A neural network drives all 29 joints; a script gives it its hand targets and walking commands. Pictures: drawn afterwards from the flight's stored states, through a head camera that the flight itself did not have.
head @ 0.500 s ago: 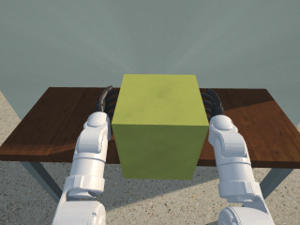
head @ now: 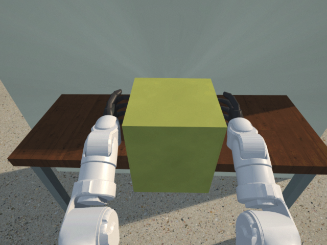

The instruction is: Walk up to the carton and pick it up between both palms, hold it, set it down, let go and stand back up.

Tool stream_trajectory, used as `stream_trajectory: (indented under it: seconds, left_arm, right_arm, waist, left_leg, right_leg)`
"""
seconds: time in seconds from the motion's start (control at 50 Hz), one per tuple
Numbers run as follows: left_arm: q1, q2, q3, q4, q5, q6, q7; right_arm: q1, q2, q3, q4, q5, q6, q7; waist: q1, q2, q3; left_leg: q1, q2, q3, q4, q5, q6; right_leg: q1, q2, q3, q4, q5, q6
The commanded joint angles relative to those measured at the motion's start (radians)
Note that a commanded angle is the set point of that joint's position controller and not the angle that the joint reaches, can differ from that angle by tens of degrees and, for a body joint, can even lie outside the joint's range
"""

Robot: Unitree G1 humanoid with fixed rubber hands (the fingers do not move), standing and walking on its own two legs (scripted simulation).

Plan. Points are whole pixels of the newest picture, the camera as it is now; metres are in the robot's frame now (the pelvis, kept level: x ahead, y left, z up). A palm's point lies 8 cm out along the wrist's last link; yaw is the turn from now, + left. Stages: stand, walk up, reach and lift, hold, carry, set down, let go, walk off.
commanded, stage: hold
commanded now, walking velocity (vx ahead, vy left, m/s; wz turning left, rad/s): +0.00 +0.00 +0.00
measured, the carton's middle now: (171, 135) +0.40 +0.00 +0.10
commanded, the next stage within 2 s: none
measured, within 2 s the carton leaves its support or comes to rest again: neither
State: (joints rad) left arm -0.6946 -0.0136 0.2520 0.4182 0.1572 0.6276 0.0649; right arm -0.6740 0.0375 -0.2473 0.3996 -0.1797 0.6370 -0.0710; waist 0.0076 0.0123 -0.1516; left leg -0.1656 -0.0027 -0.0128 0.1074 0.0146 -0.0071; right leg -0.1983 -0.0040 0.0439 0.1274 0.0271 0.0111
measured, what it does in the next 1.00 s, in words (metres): stands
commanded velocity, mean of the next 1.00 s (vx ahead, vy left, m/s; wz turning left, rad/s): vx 0.00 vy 0.00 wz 0.00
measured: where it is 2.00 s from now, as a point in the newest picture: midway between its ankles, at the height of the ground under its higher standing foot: outside the picture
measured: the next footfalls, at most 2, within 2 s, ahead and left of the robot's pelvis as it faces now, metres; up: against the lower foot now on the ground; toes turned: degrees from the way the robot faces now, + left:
none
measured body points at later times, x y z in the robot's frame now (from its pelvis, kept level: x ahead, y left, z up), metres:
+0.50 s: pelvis +0.05 +0.00 +0.00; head +0.03 -0.01 +0.45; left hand +0.45 +0.15 +0.16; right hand +0.44 -0.16 +0.15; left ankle +0.04 +0.12 -0.75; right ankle +0.06 -0.12 -0.75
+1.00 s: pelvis +0.00 +0.00 +0.00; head -0.03 -0.01 +0.45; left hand +0.37 +0.14 +0.17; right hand +0.37 -0.16 +0.16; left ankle +0.04 +0.12 -0.75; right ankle +0.06 -0.12 -0.75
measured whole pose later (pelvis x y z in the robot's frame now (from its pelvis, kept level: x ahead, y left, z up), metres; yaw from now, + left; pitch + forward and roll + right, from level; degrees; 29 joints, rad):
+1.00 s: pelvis +0.00 +0.00 +0.00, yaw +0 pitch +1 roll +0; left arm -0.55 -0.04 0.17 0.17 0.11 0.76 0.10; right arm -0.54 0.02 -0.18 0.16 -0.12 0.77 -0.08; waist 0.00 0.02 -0.12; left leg -0.11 0.00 -0.01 0.07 0.02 -0.01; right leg -0.14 0.00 0.05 0.08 0.04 0.01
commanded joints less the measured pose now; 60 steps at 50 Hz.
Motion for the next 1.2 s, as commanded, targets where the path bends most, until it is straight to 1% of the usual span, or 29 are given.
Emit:
stream_trajectory:
  seconds: [0.0, 0.06, 0.08, 0.12, 0.14, 0.18, 0.24, 0.26, 0.32, 0.36, 0.4, 0.46, 0.48, 0.52, 0.56, 0.62, 0.66, 0.68, 0.72, 0.74, 0.76, 0.8, 0.82, 0.88, 0.94, 1.0, 1.06, 1.14, 1.18]
  left_arm:
    - [-0.670, -0.522, -0.278, -0.042, -0.101, -0.106, -0.158]
    - [-0.708, -0.529, -0.240, 0.001, -0.084, -0.131, -0.177]
    - [-0.724, -0.534, -0.237, 0.015, -0.079, -0.138, -0.182]
    - [-0.725, -0.532, -0.212, 0.054, -0.068, -0.148, -0.189]
    - [-0.721, -0.536, -0.197, 0.073, -0.060, -0.154, -0.193]
    - [-0.724, -0.526, -0.183, 0.086, -0.054, -0.161, -0.196]
    - [-0.715, -0.534, -0.193, 0.064, -0.057, -0.174, -0.195]
    - [-0.697, -0.534, -0.200, 0.053, -0.065, -0.179, -0.193]
    - [-0.643, -0.546, -0.243, 0.017, -0.076, -0.175, -0.183]
    - [-0.599, -0.548, -0.292, -0.049, -0.093, -0.168, -0.176]
    - [-0.571, -0.549, -0.358, -0.132, -0.127, -0.154, -0.165]
    - [-0.502, -0.551, -0.449, -0.287, -0.177, -0.123, -0.137]
    - [-0.465, -0.553, -0.476, -0.328, -0.189, -0.108, -0.128]
    - [-0.406, -0.555, -0.522, -0.393, -0.203, -0.074, -0.110]
    - [-0.369, -0.542, -0.550, -0.449, -0.212, -0.042, -0.096]
    - [-0.331, -0.525, -0.558, -0.518, -0.239, -0.001, -0.069]
    - [-0.310, -0.517, -0.560, -0.529, -0.250, 0.025, -0.056]
    - [-0.305, -0.504, -0.563, -0.555, -0.246, 0.032, -0.053]
    - [-0.310, -0.492, -0.559, -0.569, -0.248, 0.051, -0.048]
    - [-0.320, -0.493, -0.557, -0.573, -0.247, 0.060, -0.047]
    - [-0.328, -0.490, -0.549, -0.572, -0.243, 0.069, -0.047]
    - [-0.350, -0.485, -0.534, -0.556, -0.229, 0.077, -0.052]
    - [-0.361, -0.479, -0.520, -0.549, -0.223, 0.080, -0.056]
    - [-0.407, -0.475, -0.487, -0.489, -0.201, 0.079, -0.072]
    - [-0.428, -0.484, -0.425, -0.378, -0.173, 0.064, -0.093]
    - [-0.506, -0.482, -0.382, -0.291, -0.152, 0.036, -0.124]
    - [-0.587, -0.492, -0.365, -0.245, -0.150, -0.006, -0.153]
    - [-0.652, -0.532, -0.345, -0.154, -0.142, -0.053, -0.174]
    - [-0.680, -0.528, -0.319, -0.121, -0.128, -0.072, -0.179]
  right_arm:
    - [-0.697, 0.510, 0.336, -0.083, 0.104, -0.109, 0.157]
    - [-0.731, 0.532, 0.300, -0.035, 0.087, -0.130, 0.166]
    - [-0.732, 0.534, 0.285, -0.013, 0.086, -0.133, 0.170]
    - [-0.755, 0.527, 0.270, -0.002, 0.081, -0.146, 0.172]
    - [-0.759, 0.526, 0.259, 0.006, 0.070, -0.152, 0.172]
    - [-0.746, 0.525, 0.243, 0.029, 0.063, -0.157, 0.173]
    - [-0.733, 0.547, 0.252, 0.009, 0.062, -0.167, 0.171]
    - [-0.729, 0.545, 0.265, -0.015, 0.065, -0.168, 0.167]
    - [-0.699, 0.545, 0.313, -0.094, 0.086, -0.166, 0.150]
    - [-0.651, 0.554, 0.366, -0.162, 0.101, -0.160, 0.136]
    - [-0.600, 0.547, 0.412, -0.226, 0.132, -0.147, 0.123]
    - [-0.519, 0.543, 0.501, -0.356, 0.182, -0.113, 0.104]
    - [-0.487, 0.535, 0.524, -0.389, 0.193, -0.097, 0.099]
    - [-0.440, 0.502, 0.551, -0.465, 0.212, -0.072, 0.088]
    - [-0.405, 0.478, 0.564, -0.503, 0.224, -0.041, 0.083]
    - [-0.365, 0.433, 0.569, -0.549, 0.239, 0.001, 0.081]
    - [-0.356, 0.398, 0.568, -0.575, 0.241, 0.023, 0.082]
    - [-0.339, 0.394, 0.565, -0.569, 0.248, 0.034, 0.086]
    - [-0.346, 0.373, 0.557, -0.601, 0.249, 0.046, 0.093]
    - [-0.357, 0.370, 0.553, -0.604, 0.251, 0.052, 0.094]
    - [-0.371, 0.368, 0.549, -0.604, 0.254, 0.056, 0.097]
    - [-0.389, 0.375, 0.537, -0.577, 0.251, 0.064, 0.103]
    - [-0.391, 0.379, 0.527, -0.555, 0.245, 0.068, 0.107]
    - [-0.426, 0.400, 0.501, -0.487, 0.231, 0.066, 0.121]
    - [-0.491, 0.419, 0.476, -0.424, 0.199, 0.046, 0.132]
    - [-0.536, 0.447, 0.435, -0.329, 0.163, 0.023, 0.146]
    - [-0.604, 0.480, 0.423, -0.273, 0.152, -0.009, 0.156]
    - [-0.702, 0.522, 0.407, -0.230, 0.153, -0.058, 0.157]
    - [-0.712, 0.525, 0.375, -0.170, 0.137, -0.071, 0.160]
  waist:
    - [-0.002, -0.013, -0.313]
    - [-0.004, -0.012, -0.297]
    - [-0.003, 0.009, -0.303]
    - [0.003, 0.014, -0.306]
    - [-0.004, -0.009, -0.324]
    - [-0.005, -0.010, -0.321]
    - [-0.009, -0.029, -0.369]
    - [-0.014, -0.050, -0.394]
    - [-0.015, -0.036, -0.471]
    - [-0.021, -0.032, -0.498]
    - [-0.021, -0.012, -0.517]
    - [-0.021, -0.016, -0.537]
    - [-0.025, -0.012, -0.533]
    - [-0.027, 0.028, -0.519]
    - [-0.025, 0.035, -0.470]
    - [-0.029, 0.005, -0.377]
    - [-0.036, 0.000, -0.360]
    - [-0.029, 0.013, -0.347]
    - [-0.030, -0.005, -0.350]
    - [-0.033, 0.007, -0.344]
    - [-0.023, 0.020, -0.338]
    - [-0.017, 0.021, -0.322]
    - [-0.020, 0.004, -0.309]
    - [-0.011, 0.017, -0.286]
    - [0.001, -0.022, -0.275]
    - [-0.001, -0.042, -0.246]
    - [-0.001, -0.047, -0.280]
    - [0.004, -0.003, -0.308]
    - [0.006, 0.000, -0.319]
  left_leg:
    - [0.077, -0.040, 0.034, -0.001, -0.230, 0.019]
    - [0.056, -0.043, 0.033, 0.009, -0.227, 0.019]
    - [0.054, -0.047, 0.031, 0.011, -0.220, 0.016]
    - [0.054, -0.049, 0.031, 0.018, -0.195, 0.019]
    - [0.068, -0.046, 0.020, 0.019, -0.172, 0.022]
    - [0.087, -0.047, 0.021, 0.014, -0.134, 0.018]
    - [0.118, -0.047, 0.011, 0.015, -0.024, 0.020]
    - [0.132, -0.048, 0.009, 0.014, 0.020, 0.019]
    - [0.178, -0.044, -0.003, 0.003, 0.174, 0.014]
    - [0.225, -0.045, -0.004, -0.008, 0.299, 0.007]
    - [0.282, -0.048, -0.012, -0.017, 0.409, 0.001]
    - [0.362, -0.049, -0.017, -0.018, 0.569, -0.017]
    - [0.376, -0.047, -0.022, -0.021, 0.594, -0.019]
    - [0.396, -0.044, -0.019, -0.027, 0.654, -0.034]
    - [0.394, -0.039, -0.016, -0.027, 0.633, -0.045]
    - [0.382, -0.032, -0.012, -0.029, 0.556, -0.048]
    - [0.358, -0.031, -0.009, -0.025, 0.486, -0.058]
    - [0.355, -0.029, -0.003, -0.024, 0.459, -0.057]
    - [0.327, -0.025, 0.002, -0.013, 0.385, -0.058]
    - [0.302, -0.022, 0.002, -0.014, 0.332, -0.058]
    - [0.286, -0.022, 0.007, -0.018, 0.295, -0.056]
    - [0.250, -0.024, 0.016, -0.018, 0.194, -0.049]
    - [0.237, -0.018, 0.016, -0.021, 0.136, -0.045]
    - [0.177, -0.022, 0.027, -0.031, -0.028, -0.027]
    - [0.133, -0.029, 0.038, -0.031, -0.130, -0.008]
    - [0.093, -0.040, 0.049, -0.016, -0.224, 0.009]
    - [0.075, -0.045, 0.043, -0.005, -0.269, 0.018]
    - [0.046, -0.037, 0.031, 0.003, -0.274, 0.021]
    - [0.052, -0.042, 0.032, 0.008, -0.262, 0.020]
  right_leg:
    - [0.083, 0.048, -0.049, -0.011, -0.247, 0.004]
    - [0.075, 0.048, -0.044, -0.005, -0.259, 0.002]
    - [0.081, 0.050, -0.043, -0.005, -0.247, -0.004]
    - [0.084, 0.050, -0.045, -0.003, -0.231, -0.002]
    - [0.087, 0.052, -0.048, -0.007, -0.218, -0.003]
    - [0.095, 0.051, -0.045, -0.015, -0.179, -0.001]
    - [0.148, 0.044, -0.032, -0.012, -0.044, -0.001]
    - [0.178, 0.047, -0.032, -0.010, 0.011, 0.005]
    - [0.267, 0.040, -0.018, -0.003, 0.209, 0.017]
    - [0.333, 0.037, -0.018, 0.007, 0.366, 0.029]
    - [0.370, 0.038, -0.010, 0.002, 0.480, 0.033]
    - [0.405, 0.037, -0.009, -0.009, 0.618, 0.039]
    - [0.414, 0.040, -0.004, -0.016, 0.635, 0.040]
    - [0.418, 0.039, -0.001, -0.036, 0.657, 0.037]
    - [0.399, 0.045, -0.008, -0.054, 0.597, 0.030]
    - [0.340, 0.048, -0.022, -0.076, 0.487, 0.022]
    - [0.322, 0.052, -0.031, -0.084, 0.406, 0.015]
    - [0.301, 0.051, -0.029, -0.085, 0.377, 0.013]
    - [0.287, 0.055, -0.037, -0.073, 0.294, 0.009]
    - [0.277, 0.053, -0.036, -0.077, 0.236, 0.005]
    - [0.257, 0.051, -0.043, -0.070, 0.199, 0.007]
    - [0.216, 0.043, -0.044, -0.068, 0.123, 0.007]
    - [0.193, 0.046, -0.051, -0.069, 0.067, 0.010]
    - [0.160, 0.039, -0.051, -0.057, -0.062, 0.011]
    - [0.149, 0.038, -0.055, -0.045, -0.152, 0.019]
    - [0.106, 0.041, -0.053, -0.027, -0.238, 0.020]
    - [0.089, 0.047, -0.053, -0.013, -0.295, 0.020]
    - [0.094, 0.047, -0.046, 0.007, -0.287, 0.015]
    - [0.087, 0.049, -0.051, 0.011, -0.284, 0.012]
